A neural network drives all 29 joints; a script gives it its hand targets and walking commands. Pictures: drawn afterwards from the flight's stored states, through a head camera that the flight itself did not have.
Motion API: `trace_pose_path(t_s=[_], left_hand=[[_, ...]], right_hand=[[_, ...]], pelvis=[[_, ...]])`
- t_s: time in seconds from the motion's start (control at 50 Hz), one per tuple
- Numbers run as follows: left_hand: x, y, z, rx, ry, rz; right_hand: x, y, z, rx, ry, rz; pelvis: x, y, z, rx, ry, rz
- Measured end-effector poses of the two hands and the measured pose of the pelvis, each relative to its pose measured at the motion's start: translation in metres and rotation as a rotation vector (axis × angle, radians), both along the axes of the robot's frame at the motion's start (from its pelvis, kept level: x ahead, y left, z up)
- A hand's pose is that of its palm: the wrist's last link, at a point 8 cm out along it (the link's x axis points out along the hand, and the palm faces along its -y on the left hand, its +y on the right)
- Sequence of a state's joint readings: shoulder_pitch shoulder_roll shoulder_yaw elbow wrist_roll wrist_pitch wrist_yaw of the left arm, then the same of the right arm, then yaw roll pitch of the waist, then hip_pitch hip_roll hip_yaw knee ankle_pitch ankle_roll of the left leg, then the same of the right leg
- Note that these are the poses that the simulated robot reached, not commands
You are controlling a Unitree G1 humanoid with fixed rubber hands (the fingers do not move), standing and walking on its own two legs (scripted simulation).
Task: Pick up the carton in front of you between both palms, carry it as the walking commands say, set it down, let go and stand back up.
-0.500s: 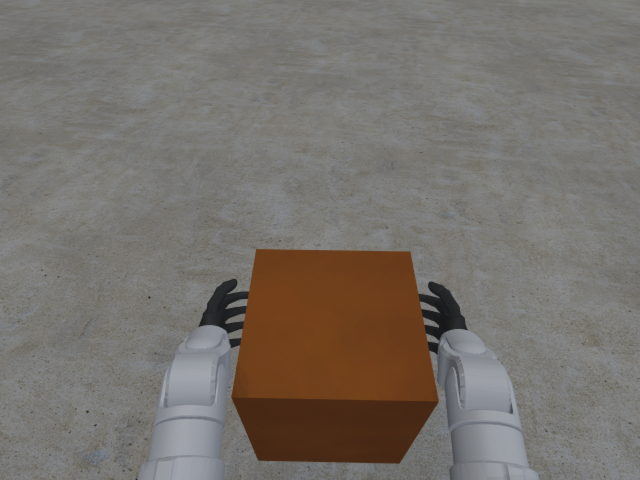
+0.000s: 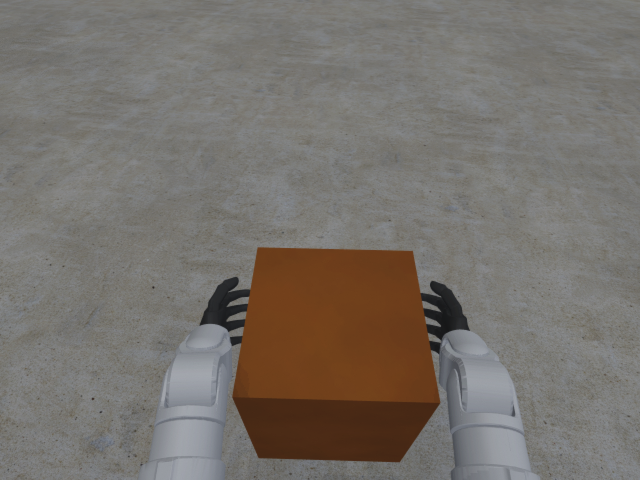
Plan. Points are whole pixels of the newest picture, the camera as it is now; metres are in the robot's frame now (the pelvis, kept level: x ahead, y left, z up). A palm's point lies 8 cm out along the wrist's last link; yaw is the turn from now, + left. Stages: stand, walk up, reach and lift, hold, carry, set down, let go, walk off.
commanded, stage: hold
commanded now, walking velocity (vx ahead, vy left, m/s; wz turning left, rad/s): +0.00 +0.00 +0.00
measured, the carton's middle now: (331, 359) +0.30 +0.00 -0.04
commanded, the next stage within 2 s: set down in 0.34 s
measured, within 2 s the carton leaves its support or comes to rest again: neither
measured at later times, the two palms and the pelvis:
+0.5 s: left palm (204, 354) +0.26 +0.15 +0.05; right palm (452, 351) +0.27 -0.15 +0.05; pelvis -0.04 -0.01 +0.00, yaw +1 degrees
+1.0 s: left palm (246, 366) +0.34 +0.14 -0.14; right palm (423, 370) +0.34 -0.16 -0.14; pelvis -0.05 -0.01 -0.07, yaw +0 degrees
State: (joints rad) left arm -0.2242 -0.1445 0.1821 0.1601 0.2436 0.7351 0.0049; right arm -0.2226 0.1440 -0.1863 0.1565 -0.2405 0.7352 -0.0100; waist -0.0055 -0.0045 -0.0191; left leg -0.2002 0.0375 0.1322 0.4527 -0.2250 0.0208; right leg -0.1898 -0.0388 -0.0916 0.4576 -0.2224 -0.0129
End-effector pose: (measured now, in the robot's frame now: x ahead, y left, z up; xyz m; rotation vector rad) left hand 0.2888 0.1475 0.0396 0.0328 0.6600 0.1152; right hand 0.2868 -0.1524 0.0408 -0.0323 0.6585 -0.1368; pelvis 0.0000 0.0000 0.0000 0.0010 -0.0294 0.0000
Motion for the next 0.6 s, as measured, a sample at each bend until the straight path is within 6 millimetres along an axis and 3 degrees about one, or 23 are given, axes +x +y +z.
trace_pose_path(t_s=[0.22, 0.38, 0.48, 0.6], left_hand=[[-0.029, 0.012, 0.002, -0.003, -0.001, 0.058], [-0.039, 0.010, 0.007, -0.008, -0.007, 0.062], [-0.034, 0.006, 0.007, -0.035, -0.010, 0.070], [-0.010, -0.001, 0.003, -0.065, -0.013, 0.057]], right_hand=[[-0.011, 0.013, 0.004, -0.006, 0.000, 0.062], [-0.021, 0.010, 0.007, 0.003, -0.006, 0.058], [-0.020, 0.007, 0.007, 0.029, -0.009, 0.031], [-0.004, -0.001, 0.004, 0.046, -0.013, -0.009]], pelvis=[[-0.016, -0.004, 0.003, 0.003, -0.111, 0.040], [-0.030, -0.007, 0.000, 0.003, -0.145, 0.044], [-0.038, -0.009, -0.003, 0.003, -0.157, 0.021], [-0.045, -0.011, -0.010, -0.001, -0.154, 0.000]])
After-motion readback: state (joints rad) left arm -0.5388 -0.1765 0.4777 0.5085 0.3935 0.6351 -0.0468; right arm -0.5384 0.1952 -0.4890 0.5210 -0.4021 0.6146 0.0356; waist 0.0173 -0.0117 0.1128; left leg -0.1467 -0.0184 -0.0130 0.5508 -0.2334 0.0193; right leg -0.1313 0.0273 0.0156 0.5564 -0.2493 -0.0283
